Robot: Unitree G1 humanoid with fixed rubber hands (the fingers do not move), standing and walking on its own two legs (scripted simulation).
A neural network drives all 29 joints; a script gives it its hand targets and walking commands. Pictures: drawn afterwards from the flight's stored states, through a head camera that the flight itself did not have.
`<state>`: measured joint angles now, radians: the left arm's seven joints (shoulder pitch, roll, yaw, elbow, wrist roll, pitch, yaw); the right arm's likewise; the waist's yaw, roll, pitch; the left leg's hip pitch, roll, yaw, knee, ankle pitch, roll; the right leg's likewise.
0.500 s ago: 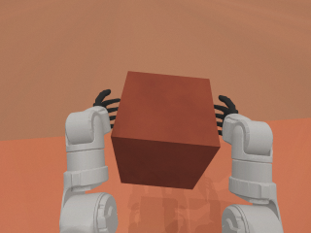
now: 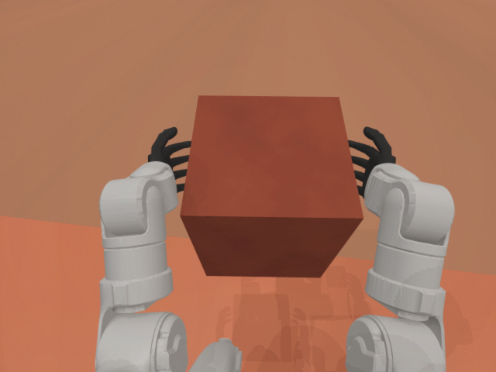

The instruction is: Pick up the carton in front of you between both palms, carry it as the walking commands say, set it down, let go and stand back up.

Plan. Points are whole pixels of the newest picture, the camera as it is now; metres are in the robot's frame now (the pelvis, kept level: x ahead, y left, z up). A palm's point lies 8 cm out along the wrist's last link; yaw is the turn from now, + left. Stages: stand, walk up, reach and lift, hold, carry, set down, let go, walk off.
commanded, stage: carry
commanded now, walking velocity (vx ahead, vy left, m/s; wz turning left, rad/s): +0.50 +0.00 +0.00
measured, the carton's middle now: (265, 196) +0.39 +0.05 +0.07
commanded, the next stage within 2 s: none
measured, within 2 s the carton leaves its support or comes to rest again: neither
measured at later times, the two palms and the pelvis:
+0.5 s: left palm (235, 40) +0.68 +0.14 +0.18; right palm (393, 53) +0.65 -0.16 +0.19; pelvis +0.31 +0.02 +0.02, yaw -1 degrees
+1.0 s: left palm out of the picture +0.98 +0.17 +0.21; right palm out of the picture +0.95 -0.13 +0.20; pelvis +0.60 +0.03 +0.04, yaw -2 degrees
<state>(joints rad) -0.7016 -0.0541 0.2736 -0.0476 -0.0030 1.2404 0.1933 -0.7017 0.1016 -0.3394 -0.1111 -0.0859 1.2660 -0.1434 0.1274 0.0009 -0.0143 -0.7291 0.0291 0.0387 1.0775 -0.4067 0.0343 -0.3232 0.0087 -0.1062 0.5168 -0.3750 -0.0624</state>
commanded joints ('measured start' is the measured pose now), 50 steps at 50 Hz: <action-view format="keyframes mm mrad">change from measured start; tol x32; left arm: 1 -746 -875 -668 -79 -372 0 -159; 50 -626 -931 -509 81 -204 10 -132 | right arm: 1 -577 710 606 36 199 -9 35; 50 -849 908 742 -82 439 -36 104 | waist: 1 -63 -173 -433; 6 -221 358 -562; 22 -138 136 -453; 25 -38 -334 -611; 41 -104 -164 -456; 45 -221 343 -566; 50 -195 23 -483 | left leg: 1 238 -47 117 -416 163 17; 7 1027 309 -628 -646 401 293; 23 532 119 51 -359 686 57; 25 43 -78 46 99 -50 -33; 27 -163 -55 -56 332 -141 -4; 42 614 -105 171 -537 179 46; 45 1051 302 -662 -682 271 279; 50 827 242 -383 -681 422 177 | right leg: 1 253 -227 173 -111 382 -114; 3 148 -170 56 138 613 -46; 7 -561 20 135 883 -197 39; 18 -348 -43 32 287 77 30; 23 245 44 -76 15 135 -20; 26 690 -345 703 -101 301 -263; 42 136 -171 59 136 595 -36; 45 -487 57 85 748 -201 52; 50 -453 -63 135 681 -56 45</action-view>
